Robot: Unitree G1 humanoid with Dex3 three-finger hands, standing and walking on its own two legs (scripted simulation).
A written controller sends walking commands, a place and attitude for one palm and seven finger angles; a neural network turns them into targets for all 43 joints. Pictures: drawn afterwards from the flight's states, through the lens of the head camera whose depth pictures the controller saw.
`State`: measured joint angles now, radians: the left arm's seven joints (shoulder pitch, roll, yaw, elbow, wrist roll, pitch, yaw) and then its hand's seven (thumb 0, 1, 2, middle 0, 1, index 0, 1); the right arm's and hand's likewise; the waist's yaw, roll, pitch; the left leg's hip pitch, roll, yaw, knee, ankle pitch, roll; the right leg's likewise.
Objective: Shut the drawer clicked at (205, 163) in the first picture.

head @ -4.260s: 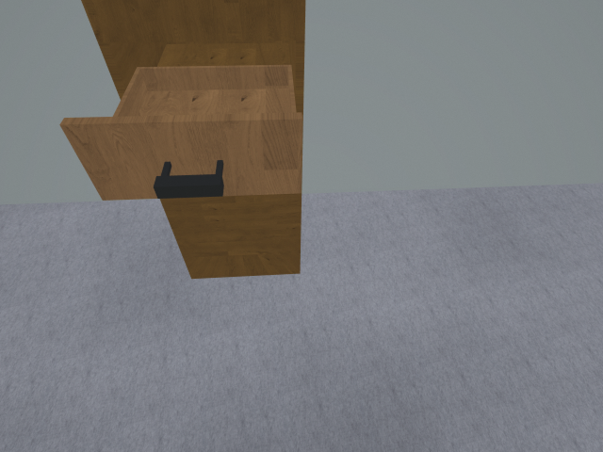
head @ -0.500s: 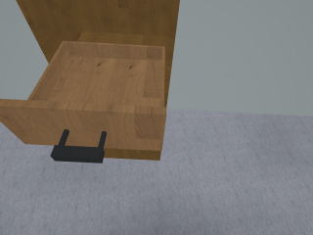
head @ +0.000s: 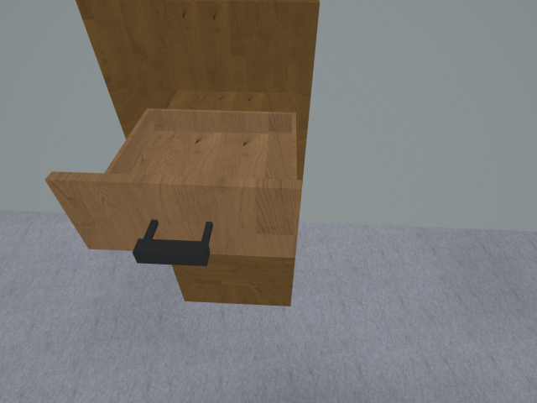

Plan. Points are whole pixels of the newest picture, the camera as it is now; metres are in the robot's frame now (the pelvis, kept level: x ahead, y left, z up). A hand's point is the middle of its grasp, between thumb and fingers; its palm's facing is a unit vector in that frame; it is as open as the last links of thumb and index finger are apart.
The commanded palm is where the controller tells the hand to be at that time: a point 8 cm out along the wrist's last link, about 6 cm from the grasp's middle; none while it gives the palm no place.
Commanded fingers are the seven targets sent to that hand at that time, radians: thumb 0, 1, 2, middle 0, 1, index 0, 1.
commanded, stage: come to a stop and stand still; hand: left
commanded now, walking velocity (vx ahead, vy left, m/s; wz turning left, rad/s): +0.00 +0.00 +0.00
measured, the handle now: (176, 239) +0.34 +0.17 +0.07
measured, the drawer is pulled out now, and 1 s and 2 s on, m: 0.30 0.30 0.30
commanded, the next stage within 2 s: look again from close up in 1.80 s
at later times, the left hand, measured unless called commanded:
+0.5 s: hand out of the picture -0.06 +0.18 -0.17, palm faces +0.04 -0.98 -0.17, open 7.4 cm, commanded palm none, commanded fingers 0.00 0.90 0.90 -0.20 -0.30 -0.20 -0.30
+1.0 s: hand out of the picture -0.10 +0.16 -0.17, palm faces +0.09 -0.99 -0.15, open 7.4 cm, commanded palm none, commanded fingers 0.00 0.90 0.90 -0.20 -0.30 -0.20 -0.30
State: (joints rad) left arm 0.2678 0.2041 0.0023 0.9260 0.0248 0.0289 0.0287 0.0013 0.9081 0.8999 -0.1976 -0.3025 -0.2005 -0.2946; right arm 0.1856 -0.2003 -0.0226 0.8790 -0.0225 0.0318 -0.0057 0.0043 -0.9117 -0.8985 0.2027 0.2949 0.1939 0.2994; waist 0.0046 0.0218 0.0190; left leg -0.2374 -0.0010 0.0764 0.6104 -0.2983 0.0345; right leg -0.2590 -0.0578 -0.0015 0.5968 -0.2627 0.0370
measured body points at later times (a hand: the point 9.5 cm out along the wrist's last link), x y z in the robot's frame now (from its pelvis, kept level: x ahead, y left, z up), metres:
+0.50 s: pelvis -0.04 +0.02 +0.01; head -0.05 +0.03 +0.46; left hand -0.06 +0.24 -0.15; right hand -0.04 -0.22 -0.14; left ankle +0.03 +0.10 -0.73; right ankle +0.04 -0.14 -0.72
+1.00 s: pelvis -0.08 +0.00 +0.00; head -0.09 +0.01 +0.45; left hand -0.10 +0.21 -0.16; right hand -0.04 -0.23 -0.15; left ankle +0.02 +0.09 -0.72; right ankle +0.04 -0.14 -0.72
